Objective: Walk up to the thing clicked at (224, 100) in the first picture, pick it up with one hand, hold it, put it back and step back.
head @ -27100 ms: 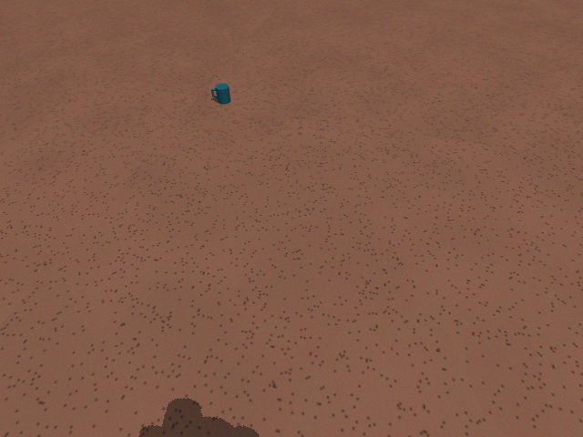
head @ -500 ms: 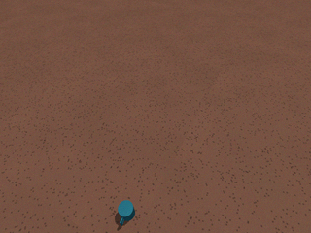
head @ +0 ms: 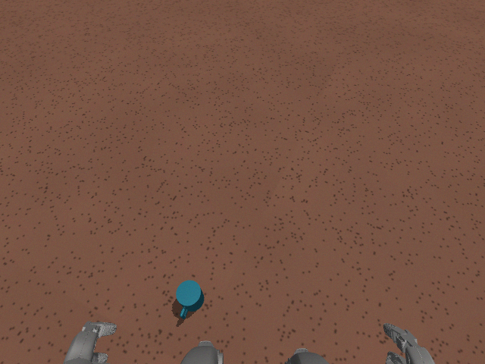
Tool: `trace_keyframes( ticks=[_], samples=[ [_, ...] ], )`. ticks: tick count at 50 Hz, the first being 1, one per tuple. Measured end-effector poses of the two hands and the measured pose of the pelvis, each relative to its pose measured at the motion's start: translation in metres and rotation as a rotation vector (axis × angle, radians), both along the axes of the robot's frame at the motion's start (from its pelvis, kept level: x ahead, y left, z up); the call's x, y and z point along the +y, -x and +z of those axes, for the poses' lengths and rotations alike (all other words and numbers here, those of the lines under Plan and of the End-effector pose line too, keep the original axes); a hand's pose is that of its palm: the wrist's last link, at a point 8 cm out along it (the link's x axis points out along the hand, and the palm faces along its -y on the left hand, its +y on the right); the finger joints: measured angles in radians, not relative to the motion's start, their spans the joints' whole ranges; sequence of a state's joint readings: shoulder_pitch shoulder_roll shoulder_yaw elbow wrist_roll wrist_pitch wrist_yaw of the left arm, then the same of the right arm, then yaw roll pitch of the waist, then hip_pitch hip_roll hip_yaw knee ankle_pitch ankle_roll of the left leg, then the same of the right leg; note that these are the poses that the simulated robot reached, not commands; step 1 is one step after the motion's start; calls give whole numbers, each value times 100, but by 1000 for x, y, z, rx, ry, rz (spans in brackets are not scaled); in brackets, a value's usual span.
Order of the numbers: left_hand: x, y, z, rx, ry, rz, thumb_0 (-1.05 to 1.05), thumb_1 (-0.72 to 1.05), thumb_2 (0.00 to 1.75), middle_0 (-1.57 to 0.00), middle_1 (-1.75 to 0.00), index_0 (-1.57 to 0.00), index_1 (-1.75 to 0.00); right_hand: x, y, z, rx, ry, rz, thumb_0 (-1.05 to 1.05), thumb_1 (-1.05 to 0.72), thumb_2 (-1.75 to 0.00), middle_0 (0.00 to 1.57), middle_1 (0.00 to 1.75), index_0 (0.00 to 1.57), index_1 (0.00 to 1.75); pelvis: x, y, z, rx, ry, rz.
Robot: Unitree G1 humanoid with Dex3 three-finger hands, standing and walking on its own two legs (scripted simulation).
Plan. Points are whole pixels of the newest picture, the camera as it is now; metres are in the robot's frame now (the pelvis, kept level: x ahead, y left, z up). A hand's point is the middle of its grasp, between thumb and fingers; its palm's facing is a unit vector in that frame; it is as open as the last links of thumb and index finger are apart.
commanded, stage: rise first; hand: left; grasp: from above
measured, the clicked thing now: (188, 300) +0.36 +0.22 -0.68
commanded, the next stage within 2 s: none
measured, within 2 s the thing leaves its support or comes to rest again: neither
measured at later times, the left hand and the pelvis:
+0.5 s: hand out of the picture +0.13 +0.26 -0.23, palm faces -0.23 -0.82 -0.53, open 14.1 cm; pelvis -0.01 +0.00 -0.09, yaw +0 degrees
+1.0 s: hand (150, 325) +0.25 +0.28 -0.43, palm faces -0.41 -0.37 -0.83, open 14.1 cm; pelvis -0.08 -0.01 -0.28, yaw -3 degrees
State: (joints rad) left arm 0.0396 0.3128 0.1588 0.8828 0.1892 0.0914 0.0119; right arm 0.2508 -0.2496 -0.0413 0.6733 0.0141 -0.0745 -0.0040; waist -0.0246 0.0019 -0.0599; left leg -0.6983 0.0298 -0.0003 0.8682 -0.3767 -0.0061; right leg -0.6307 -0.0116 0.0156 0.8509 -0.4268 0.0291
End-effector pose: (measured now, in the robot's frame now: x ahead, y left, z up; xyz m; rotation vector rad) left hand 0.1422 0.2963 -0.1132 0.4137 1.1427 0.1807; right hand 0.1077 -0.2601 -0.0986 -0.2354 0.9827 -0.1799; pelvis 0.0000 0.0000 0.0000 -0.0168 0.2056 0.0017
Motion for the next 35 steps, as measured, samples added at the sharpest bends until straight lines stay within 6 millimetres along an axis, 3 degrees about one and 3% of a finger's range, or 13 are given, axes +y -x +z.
trace_keyframes(
  ticks=[5,13,24,29,35],
  samples=[
    [2,5,-18,-23,-31,-41,0,-39,97,-7,-108,-8,-106,2,-21,-14,-52,24,35,1,-92,-90,20,30,20,30,1,1,-21,49,4,0],
    [3,8,-36,-24,-76,-103,0,-46,98,-7,-109,-6,-108,10,-51,-34,-126,24,76,1,-92,-90,20,30,20,30,1,1,-47,113,15,4],
    [0,7,-66,-28,-127,-187,0,-51,98,-7,-108,-7,-107,18,-69,-71,-174,-1,124,1,-93,-90,20,30,20,30,-1,7,-87,196,23,7],
    [9,-1,-98,-17,-190,-275,0,-52,97,-7,-108,-7,-107,15,-71,-100,-177,4,158,1,-92,-90,20,30,21,30,-3,16,-115,249,24,7],
    [11,-32,-153,-84,-289,-475,0,-51,97,-7,-108,-6,-107,3,-64,-157,-157,30,177,1,-89,-89,20,30,21,30,-4,33,-168,324,27,0]
  ],
)
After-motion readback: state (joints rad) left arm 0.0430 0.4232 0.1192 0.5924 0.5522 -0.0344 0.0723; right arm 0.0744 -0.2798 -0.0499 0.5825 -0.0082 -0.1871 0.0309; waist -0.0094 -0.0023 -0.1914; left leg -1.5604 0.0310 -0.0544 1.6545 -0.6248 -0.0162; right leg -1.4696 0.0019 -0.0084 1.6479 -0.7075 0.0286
